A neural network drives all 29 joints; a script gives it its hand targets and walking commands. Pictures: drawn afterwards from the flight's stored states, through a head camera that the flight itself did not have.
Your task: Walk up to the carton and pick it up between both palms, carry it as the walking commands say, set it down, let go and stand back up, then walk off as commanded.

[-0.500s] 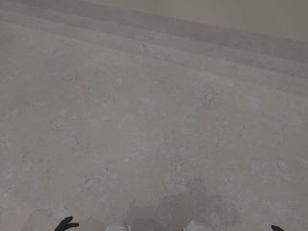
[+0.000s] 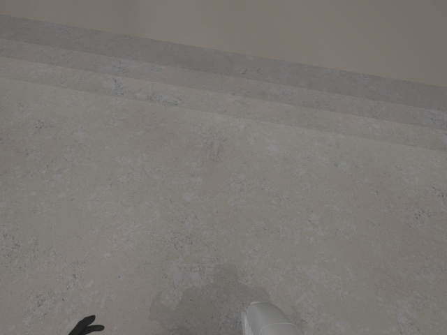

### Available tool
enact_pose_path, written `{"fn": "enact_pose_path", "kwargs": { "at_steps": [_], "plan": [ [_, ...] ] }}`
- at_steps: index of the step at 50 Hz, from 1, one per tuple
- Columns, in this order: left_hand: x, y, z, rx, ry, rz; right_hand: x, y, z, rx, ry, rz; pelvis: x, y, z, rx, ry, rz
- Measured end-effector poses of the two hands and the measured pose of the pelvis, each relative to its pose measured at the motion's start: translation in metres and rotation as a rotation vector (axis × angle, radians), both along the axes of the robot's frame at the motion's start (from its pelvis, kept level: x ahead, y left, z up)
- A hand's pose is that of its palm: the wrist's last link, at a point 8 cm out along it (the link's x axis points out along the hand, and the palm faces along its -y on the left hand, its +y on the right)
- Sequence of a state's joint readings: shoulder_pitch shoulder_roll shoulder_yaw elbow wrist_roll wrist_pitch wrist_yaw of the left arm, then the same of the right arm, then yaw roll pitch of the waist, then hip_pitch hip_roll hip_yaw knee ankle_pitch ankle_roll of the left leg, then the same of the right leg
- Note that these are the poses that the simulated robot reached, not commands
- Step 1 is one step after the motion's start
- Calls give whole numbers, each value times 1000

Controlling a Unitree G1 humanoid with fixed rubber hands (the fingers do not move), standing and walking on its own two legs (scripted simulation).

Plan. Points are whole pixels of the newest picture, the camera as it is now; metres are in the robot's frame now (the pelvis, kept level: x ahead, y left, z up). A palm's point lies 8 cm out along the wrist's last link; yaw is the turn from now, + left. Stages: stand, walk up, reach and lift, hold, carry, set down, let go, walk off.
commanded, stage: walk off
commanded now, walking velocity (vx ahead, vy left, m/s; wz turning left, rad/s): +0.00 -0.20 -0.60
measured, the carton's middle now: out of the picture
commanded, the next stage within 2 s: none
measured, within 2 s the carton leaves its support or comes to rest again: neither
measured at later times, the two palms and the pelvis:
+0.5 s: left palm out of the picture +0.13 +0.08 -0.12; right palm out of the picture -0.01 -0.45 -0.13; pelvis -0.03 -0.16 -0.01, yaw -16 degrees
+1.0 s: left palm (274, 309) +0.18 -0.10 -0.12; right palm out of the picture -0.23 -0.51 -0.11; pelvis -0.08 -0.25 -0.01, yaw -35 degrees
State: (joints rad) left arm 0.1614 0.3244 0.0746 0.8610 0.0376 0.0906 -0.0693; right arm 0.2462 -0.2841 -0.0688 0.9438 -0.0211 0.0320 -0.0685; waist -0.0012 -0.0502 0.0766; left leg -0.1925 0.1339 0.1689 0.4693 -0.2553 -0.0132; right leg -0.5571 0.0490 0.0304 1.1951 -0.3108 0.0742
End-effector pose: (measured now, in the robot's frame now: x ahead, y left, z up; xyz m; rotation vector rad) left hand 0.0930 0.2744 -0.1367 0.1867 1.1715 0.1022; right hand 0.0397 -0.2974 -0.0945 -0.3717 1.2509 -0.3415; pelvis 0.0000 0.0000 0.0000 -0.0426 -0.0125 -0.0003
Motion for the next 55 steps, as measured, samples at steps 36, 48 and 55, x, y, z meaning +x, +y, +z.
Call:
{"fn": "enact_pose_path", "kwargs": {
  "at_steps": [36,48,55],
  "plan": [
    [32,-248,-15,2,49,-389,-113,-178,-12,23,-117,-368,-41,-185,-10,25,5,-425],
    [79,-341,9,-12,-43,-610,-246,-206,-5,17,-24,-583,-74,-231,-2,-6,9,-582],
    [77,-441,15,26,-151,-738,-318,-251,-46,78,-15,-693,-109,-285,-23,18,11,-669]
  ]
}}
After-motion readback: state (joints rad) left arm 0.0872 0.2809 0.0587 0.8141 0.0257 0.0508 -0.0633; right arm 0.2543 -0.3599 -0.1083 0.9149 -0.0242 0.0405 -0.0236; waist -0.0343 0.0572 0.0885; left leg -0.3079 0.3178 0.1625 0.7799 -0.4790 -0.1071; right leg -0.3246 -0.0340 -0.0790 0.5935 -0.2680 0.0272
